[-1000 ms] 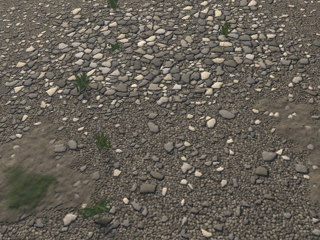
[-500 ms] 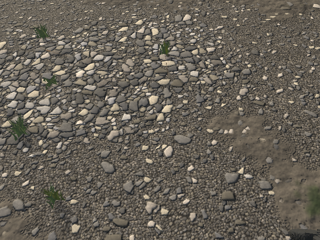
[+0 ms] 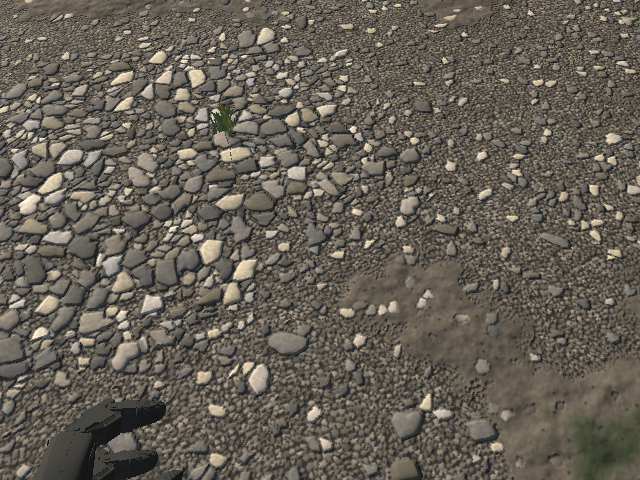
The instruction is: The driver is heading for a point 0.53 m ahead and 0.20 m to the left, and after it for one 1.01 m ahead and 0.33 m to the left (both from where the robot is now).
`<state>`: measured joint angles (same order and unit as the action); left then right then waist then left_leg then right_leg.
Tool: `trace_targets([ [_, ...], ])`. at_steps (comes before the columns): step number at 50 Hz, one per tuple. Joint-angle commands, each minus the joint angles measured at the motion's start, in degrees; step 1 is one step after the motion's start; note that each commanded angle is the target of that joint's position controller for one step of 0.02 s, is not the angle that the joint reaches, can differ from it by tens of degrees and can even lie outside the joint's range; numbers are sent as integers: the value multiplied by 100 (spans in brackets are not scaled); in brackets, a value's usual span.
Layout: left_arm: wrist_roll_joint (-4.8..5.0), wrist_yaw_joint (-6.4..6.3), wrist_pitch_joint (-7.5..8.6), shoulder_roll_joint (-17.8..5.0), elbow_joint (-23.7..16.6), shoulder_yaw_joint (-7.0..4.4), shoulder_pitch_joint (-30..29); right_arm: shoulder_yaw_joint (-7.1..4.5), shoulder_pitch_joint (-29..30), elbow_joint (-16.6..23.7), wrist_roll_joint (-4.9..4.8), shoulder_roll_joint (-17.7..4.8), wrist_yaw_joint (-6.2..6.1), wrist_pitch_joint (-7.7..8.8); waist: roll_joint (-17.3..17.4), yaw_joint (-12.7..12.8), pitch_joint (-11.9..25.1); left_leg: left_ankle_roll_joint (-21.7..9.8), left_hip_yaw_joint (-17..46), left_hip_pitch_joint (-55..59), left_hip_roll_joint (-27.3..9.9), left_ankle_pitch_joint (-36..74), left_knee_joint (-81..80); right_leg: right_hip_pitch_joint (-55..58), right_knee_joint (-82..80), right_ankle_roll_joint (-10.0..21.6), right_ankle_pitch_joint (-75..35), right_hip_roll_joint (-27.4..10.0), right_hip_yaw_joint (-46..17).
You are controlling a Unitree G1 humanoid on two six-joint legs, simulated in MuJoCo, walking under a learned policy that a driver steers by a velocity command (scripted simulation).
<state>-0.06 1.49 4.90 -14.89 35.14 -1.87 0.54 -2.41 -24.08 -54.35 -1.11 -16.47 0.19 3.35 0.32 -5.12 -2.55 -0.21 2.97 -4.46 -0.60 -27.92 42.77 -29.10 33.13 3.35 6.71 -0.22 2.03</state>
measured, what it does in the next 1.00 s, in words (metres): walks ahead, turning left: left foot, then right foot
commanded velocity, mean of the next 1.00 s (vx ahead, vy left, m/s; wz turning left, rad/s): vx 0.50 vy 0.00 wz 0.50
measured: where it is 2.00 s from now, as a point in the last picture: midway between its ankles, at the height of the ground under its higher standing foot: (141, 293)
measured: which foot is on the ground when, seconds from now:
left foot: up 0.00-0.46, down 0.48-0.98, up 1.00-1.00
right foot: down 0.00-0.50, up 0.52-0.94, down 0.96-1.00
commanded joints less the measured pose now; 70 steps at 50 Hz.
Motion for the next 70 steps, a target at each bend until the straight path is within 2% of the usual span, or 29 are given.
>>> trace_targets([
  [1,-19,-95,-53,-1012,251,-376,2204,-152,246,659,-203,-910,35,235,-1003,1241,1614,-131,426,-3864,-137,-118,3264,4582,-1467,1141,1191,-2226,-3402],
  [3,-31,-75,-4,-680,281,-276,1498,-162,732,766,-103,-779,-5,189,-568,887,660,-113,232,-3600,-560,696,2775,3049,-1849,896,471,-1760,-2116],
  [6,-59,-36,160,-506,402,-274,1064,-151,453,684,-83,-381,-27,-72,-584,459,315,-39,264,-2900,-767,1128,2401,2000,-2458,840,-85,-1526,-1147],
  [9,-85,-79,239,-658,585,-347,1042,-164,798,878,-35,-312,-37,-191,-404,392,42,50,375,-3283,-800,1766,1893,1911,-2701,848,-578,-1534,-495],
  [14,-57,-188,180,-907,784,-424,1247,-91,1694,1166,4,-200,161,-105,-206,674,-175,8,-62,-3157,-652,3211,180,2141,-2783,639,-867,-1332,516],
  [19,94,-212,-23,-1137,1053,-520,1720,-75,2464,1612,-3,-271,311,-109,-162,914,-377,-256,-397,-3498,-513,2678,-595,3264,-2377,522,-1352,-1646,796],
  [21,136,-234,-120,-1280,1067,-558,1677,-142,2378,1721,-4,-404,348,-126,-326,749,-175,-451,-699,-3119,-232,2077,-671,3560,-1775,402,-2942,-1686,945],
  [23,170,-273,-233,-1393,1024,-575,1541,-349,1408,1565,-39,-738,323,-158,-469,141,472,-735,-1029,-1746,277,1699,-779,3455,-247,208,-4587,-1531,1147],
  [24,155,-302,-244,-1291,983,-518,1545,-563,412,1299,-55,-1117,238,-188,-318,-346,994,-964,-862,-177,445,1973,-1075,2679,1125,-23,-4104,-1288,1259],
  [25,-69,-277,-155,-710,733,-329,1936,-756,-81,1207,-71,-1826,113,-237,981,-158,1542,-1734,1561,1948,-948,1778,-1148,333,3292,-423,-456,-671,1219],
  [26,-29,-212,74,-449,565,-181,1893,-689,97,1437,-59,-1870,146,-152,1191,67,2409,-2557,4486,2849,-1861,633,-2295,-1072,4563,-555,2824,310,-142],
  [27,216,-134,241,-964,420,-301,1144,-536,141,1447,-7,-1376,189,-73,532,-252,1976,-2195,4041,2631,-1802,622,-2690,-1718,4717,-414,2485,-19,-739],
  [28,286,-123,329,-943,322,-284,896,-483,348,1425,2,-1169,188,-9,390,-124,1280,-1983,3241,1910,-1601,973,-2680,-1845,4367,-288,1992,-257,-669],
  [29,153,-173,354,-904,392,-287,916,-421,740,1473,-15,-963,180,14,19,161,827,-1783,2576,1039,-1338,1578,-2667,-1549,3839,-285,1598,-500,-654],
  [31,-13,-196,245,-976,467,-358,1096,-330,1202,1658,83,-706,125,24,230,526,558,-1668,1923,-58,-1004,2517,-2863,-760,3241,-379,1157,-713,-688],
  [34,-78,-197,92,-753,406,-317,1044,-379,1118,1656,57,-862,30,54,173,603,451,-1709,1433,-649,-820,3339,-3027,-557,2515,-640,734,-631,-525],
  [39,-33,-128,117,-475,109,-176,-40,-421,725,1538,-7,-983,-102,-15,394,196,212,-1289,1001,-1030,-387,2717,-2924,-142,322,-785,-1032,-207,-421],
  [44,65,6,228,-774,-28,-261,-345,-424,359,1411,-45,-941,-143,-93,544,136,193,-1133,1762,-440,-727,2169,-2332,146,-467,-587,-890,-52,-671],
  [47,41,-11,303,-988,205,-395,557,-387,513,1459,2,-797,-145,-131,702,647,486,-890,1878,-321,-605,2748,-1503,1244,-773,-239,-435,-15,-479],
  [48,-71,-40,333,-1193,310,-463,1267,-265,469,1508,60,-483,-117,-114,437,954,1158,-700,1542,-668,-298,2629,-332,2490,-624,72,-349,-562,-908],
  [49,-175,-59,308,-1664,422,-571,1961,-141,-300,1568,29,-87,-118,-68,-851,819,2065,-280,869,-2292,455,1011,1630,4554,-715,869,349,-1808,-2935],
  [50,-27,19,242,-1583,687,-591,2320,-121,-599,1551,-122,-261,-115,-18,-2006,810,2211,-124,702,-3616,552,-618,2828,5020,-1551,1352,2069,-2395,-5002],
  [51,61,17,224,-1071,585,-451,2009,-244,-72,1515,-158,-799,-118,-20,-1137,964,1344,-109,863,-4049,242,-201,3265,4401,-1768,1117,2840,-2171,-4539],
  [53,-31,-4,144,-763,546,-321,1428,-263,892,1739,11,-835,-115,-20,-404,886,379,-125,529,-3901,-111,546,2950,2976,-1868,850,1608,-1664,-2988],
  [54,-65,-17,144,-656,578,-277,1293,-271,976,1773,46,-740,-89,-8,-468,739,221,-141,524,-3687,-287,780,2596,2563,-1970,822,1019,-1474,-2555],
  [57,-4,-30,185,-642,708,-258,1327,-196,845,1738,26,-407,-27,-20,-653,556,261,-101,255,-3281,-455,969,1881,2195,-2247,887,48,-1250,-1845],
  [62,82,-78,125,-1031,904,-346,1531,-42,1692,1965,75,-164,49,59,-454,773,130,29,-57,-3128,-497,2253,59,2128,-2512,890,-674,-1142,-1034],
  [67,163,-80,5,-1159,1188,-352,2040,-47,2448,2171,-4,-249,148,111,-473,1011,-17,-24,-230,-2746,-267,2784,-970,2467,-2350,725,-791,-1269,-819],
  [70,195,-112,-105,-1263,1305,-373,2109,-129,2366,2219,3,-437,186,171,-527,763,2,-213,-244,-2222,-119,2340,-1399,2711,-1890,582,-1346,-1419,-1016],
])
